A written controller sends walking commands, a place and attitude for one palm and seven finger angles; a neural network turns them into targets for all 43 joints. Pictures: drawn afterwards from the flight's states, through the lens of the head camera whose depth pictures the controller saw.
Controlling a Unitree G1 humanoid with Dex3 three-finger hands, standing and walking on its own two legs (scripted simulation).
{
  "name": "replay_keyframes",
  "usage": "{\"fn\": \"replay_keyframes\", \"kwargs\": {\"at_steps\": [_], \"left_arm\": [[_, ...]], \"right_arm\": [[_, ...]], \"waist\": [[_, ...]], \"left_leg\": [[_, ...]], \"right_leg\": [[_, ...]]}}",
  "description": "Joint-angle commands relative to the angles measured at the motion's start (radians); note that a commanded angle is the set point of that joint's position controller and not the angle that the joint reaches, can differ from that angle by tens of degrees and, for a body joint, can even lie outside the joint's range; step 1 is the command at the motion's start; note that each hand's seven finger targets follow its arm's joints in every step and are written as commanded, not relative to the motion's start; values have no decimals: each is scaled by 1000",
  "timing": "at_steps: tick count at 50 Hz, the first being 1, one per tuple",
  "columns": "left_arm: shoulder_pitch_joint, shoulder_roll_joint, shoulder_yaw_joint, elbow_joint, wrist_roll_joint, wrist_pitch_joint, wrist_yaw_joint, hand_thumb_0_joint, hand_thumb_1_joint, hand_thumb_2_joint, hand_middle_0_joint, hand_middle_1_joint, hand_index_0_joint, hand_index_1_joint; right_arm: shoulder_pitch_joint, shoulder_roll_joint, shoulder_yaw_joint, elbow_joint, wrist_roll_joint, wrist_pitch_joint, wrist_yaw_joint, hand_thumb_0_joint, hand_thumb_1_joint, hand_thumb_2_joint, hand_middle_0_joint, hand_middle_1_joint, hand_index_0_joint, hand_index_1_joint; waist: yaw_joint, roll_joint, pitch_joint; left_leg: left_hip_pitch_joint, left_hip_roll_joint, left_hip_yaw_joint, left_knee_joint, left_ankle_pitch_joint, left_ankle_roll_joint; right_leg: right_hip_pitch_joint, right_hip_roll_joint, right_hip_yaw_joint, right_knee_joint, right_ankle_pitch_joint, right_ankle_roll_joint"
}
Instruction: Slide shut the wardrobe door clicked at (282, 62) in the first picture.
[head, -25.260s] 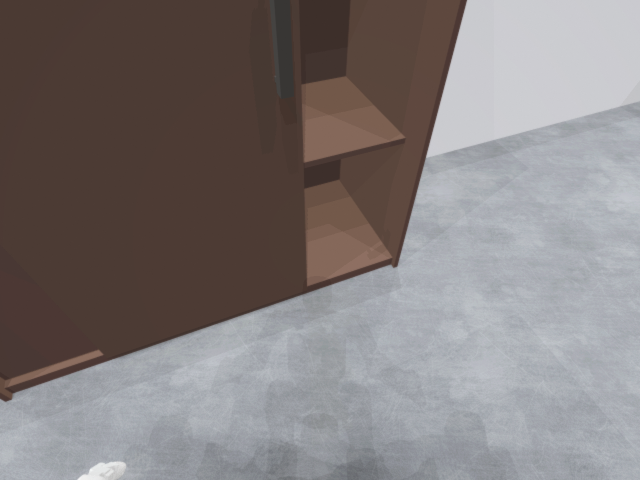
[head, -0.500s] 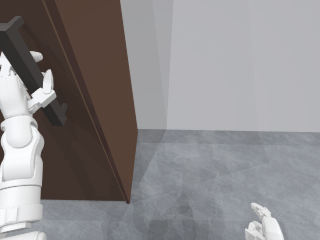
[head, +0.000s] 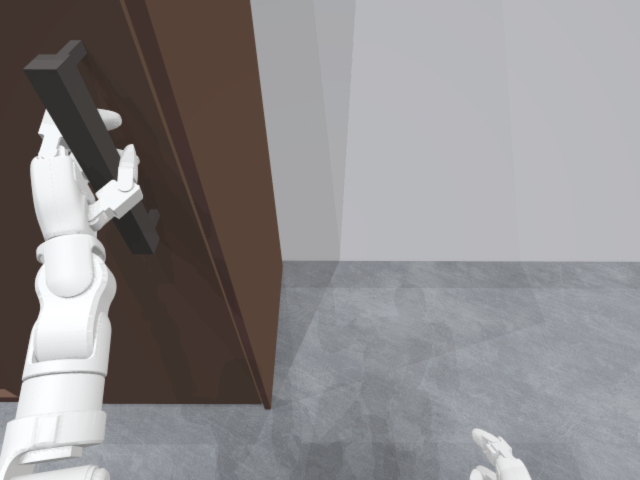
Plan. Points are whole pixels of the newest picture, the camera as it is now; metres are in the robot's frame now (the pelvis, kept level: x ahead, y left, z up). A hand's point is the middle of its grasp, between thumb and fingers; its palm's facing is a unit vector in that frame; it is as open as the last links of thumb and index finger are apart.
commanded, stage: stop walking and hold the door there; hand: left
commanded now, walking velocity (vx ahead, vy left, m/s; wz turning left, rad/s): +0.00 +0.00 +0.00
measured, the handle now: (115, 161) +0.39 +0.27 +0.20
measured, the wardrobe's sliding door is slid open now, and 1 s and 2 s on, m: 0.00 0.00 0.00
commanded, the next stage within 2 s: loosen the grip on the handle in 0.56 s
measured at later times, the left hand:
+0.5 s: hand (128, 183) +0.36 +0.24 +0.20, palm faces +0.46 -0.87 -0.16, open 6.4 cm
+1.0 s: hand (123, 181) +0.36 +0.25 +0.20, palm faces +0.54 -0.82 -0.18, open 11.8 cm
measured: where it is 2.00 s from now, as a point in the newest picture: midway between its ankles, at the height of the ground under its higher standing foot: outside the picture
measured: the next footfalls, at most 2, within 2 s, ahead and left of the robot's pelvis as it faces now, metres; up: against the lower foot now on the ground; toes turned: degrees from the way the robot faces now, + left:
none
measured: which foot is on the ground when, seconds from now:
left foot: down 0.00-1.00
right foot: down 0.00-1.00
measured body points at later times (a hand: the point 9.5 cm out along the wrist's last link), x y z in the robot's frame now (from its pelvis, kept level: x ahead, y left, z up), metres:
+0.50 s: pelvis +0.01 -0.02 +0.00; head +0.02 -0.03 +0.45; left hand +0.33 +0.29 +0.21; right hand +0.18 -0.26 -0.09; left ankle +0.02 +0.04 -0.74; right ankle +0.02 -0.13 -0.74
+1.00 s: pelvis -0.02 -0.06 +0.00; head -0.01 -0.06 +0.45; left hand +0.32 +0.29 +0.21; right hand +0.15 -0.29 -0.10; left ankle +0.02 +0.04 -0.74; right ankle +0.02 -0.14 -0.74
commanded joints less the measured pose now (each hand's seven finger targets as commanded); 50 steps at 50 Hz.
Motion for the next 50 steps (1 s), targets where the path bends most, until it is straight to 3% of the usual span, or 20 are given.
{"fn": "replay_keyframes", "kwargs": {"at_steps": [1,5,7,10,12,23,32,33,34,35,36,37,38,39,42,44,45,47,49,50], "left_arm": [[-309,167,-24,-239,26,-80,-28,0,900,900,-450,-1400,-450,-1400],[-292,172,-20,-256,27,-78,-30,0,900,900,-450,-1400,-450,-1400],[-269,182,-11,-239,24,-75,-30,0,900,900,-450,-1400,-450,-1400],[-273,188,-4,-249,22,-78,-30,0,900,900,-450,-1400,-450,-1400],[-252,166,-24,-244,18,-75,-32,0,900,900,-450,-1400,-450,-1400],[-210,249,57,-236,15,-74,-24,0,900,900,-450,-1400,-450,-1400],[-182,240,57,-220,10,-78,-26,0,900,900,-450,-1400,-450,-1400],[-1131,1064,668,-218,179,-93,-27,0,900,900,-450,-1400,-450,-1400],[-772,303,150,295,130,57,-120,0,779,842,-450,-1400,-450,-1400],[-567,193,174,103,17,50,-164,0,658,783,-450,-1400,-450,-1400],[-517,312,288,-4,-46,24,-178,0,538,725,-450,-1400,-450,-1400],[-497,338,288,18,-37,18,-157,0,417,667,-450,-1400,-450,-1400],[-648,293,171,-127,-11,-6,-130,0,296,608,-450,-1400,-450,-1400],[-641,232,96,-14,31,-14,-100,0,175,550,-450,-1400,-450,-1400],[-592,247,80,75,74,-66,-37,0,-188,375,-450,-1400,-450,-1400],[-677,229,15,81,83,-108,-33,0,-429,258,-437,-1383,-437,-1383],[-705,260,28,125,92,-127,-35,0,-550,200,-423,-1367,-423,-1367],[-746,306,44,150,96,-160,-43,0,-550,200,-397,-1333,-397,-1333],[-794,277,-1,168,95,-181,-58,0,-550,200,-370,-1300,-370,-1300],[-789,315,33,197,90,-185,-62,0,-550,200,-357,-1283,-357,-1283]], "right_arm": [[-116,-149,-58,-159,-1,-53,-12,0,-900,-900,200,300,200,300],[-117,-153,-63,-163,1,-54,-8,0,-900,-900,200,300,200,300],[-118,-156,-65,-165,5,-52,-9,0,-900,-900,200,300,200,300],[-114,-160,-70,-168,8,-51,-11,0,-900,-900,200,300,200,300],[-117,-156,-68,-170,9,-50,-13,0,-900,-900,200,300,200,300],[-107,-163,-70,-175,13,-35,-20,0,-900,-900,200,300,200,300],[-111,-162,-69,-173,14,-27,-26,0,-900,-900,200,300,200,300],[-18,-171,-111,-129,-27,-78,8,0,-900,-900,200,300,200,300],[-76,-155,-102,-163,-44,-132,14,0,-900,-900,200,300,200,300],[-9,-175,-128,-144,35,-147,13,0,-900,-900,200,300,200,300],[0,-206,-127,-118,20,-136,4,0,-900,-900,200,300,200,300],[-23,-179,-113,-112,12,-136,0,0,-900,-900,200,300,200,300],[-53,-171,-102,-140,-5,-152,6,0,-900,-900,200,300,200,300],[-40,-159,-92,-125,0,-157,10,0,-900,-900,200,300,200,300],[-26,-177,-82,-120,6,-158,13,0,-900,-900,200,300,200,300],[-45,-173,-73,-123,13,-166,13,0,-900,-900,200,300,200,300],[-41,-176,-74,-108,15,-169,11,0,-900,-900,200,300,200,300],[-38,-179,-75,-97,15,-171,9,0,-900,-900,200,300,200,300],[-38,-170,-73,-93,15,-177,12,0,-900,-900,200,300,200,300],[-34,-174,-76,-84,15,-177,11,0,-900,-900,200,300,200,300]], "waist": [[-25,75,-253],[-27,70,-263],[-30,35,-260],[-33,49,-287],[-35,61,-275],[-35,29,-299],[-36,37,-274],[9,-276,-12],[-77,-98,-391],[-24,-15,-461],[12,148,-538],[29,313,-494],[11,300,-461],[-19,196,-361],[-44,-49,-268],[-60,-60,-253],[-64,-62,-237],[-65,-28,-237],[-73,13,-246],[-67,19,-250]], "left_leg": [[224,247,-280,-162,238,-104],[223,233,-249,-127,293,-101],[199,216,-235,-106,263,-94],[203,195,-229,-88,253,-95],[198,197,-232,-96,228,-90],[190,187,-227,-61,282,-80],[174,185,-232,-82,220,-71],[14,200,-131,6,207,-32],[69,46,-197,-64,534,-83],[226,96,-264,4,737,-149],[370,106,-281,2,733,-167],[366,84,-262,-9,621,-179],[303,72,-261,-16,410,-170],[212,73,-271,-39,207,-138],[73,69,-278,-71,-60,-81],[41,60,-277,-70,-187,-69],[25,57,-279,-60,-217,-68],[-6,44,-259,-26,-216,-66],[-22,34,-262,-1,-214,-66],[-43,30,-264,13,-216,-68]], "right_leg": [[-65,-16,43,-1,32,-25],[-38,-20,47,-28,82,-28],[-14,-27,63,-58,147,-29],[-1,-36,88,-67,214,-36],[-7,-35,87,-73,202,-35],[23,-48,104,-84,299,-37],[9,-44,104,-95,254,-32],[-211,-35,126,-197,228,16],[72,14,-9,30,518,-85],[-34,22,-37,26,383,-58],[-73,28,-5,-5,232,-44],[-97,25,7,-13,121,-51],[-106,18,9,-24,101,-54],[-141,20,5,-34,66,-52],[-130,17,13,-65,-51,-40],[-149,7,39,-81,-146,-34],[-159,5,47,-88,-186,-33],[-149,-3,73,-102,-228,-33],[-152,-6,80,-92,-240,-35],[-147,-7,88,-94,-258,-36]]}}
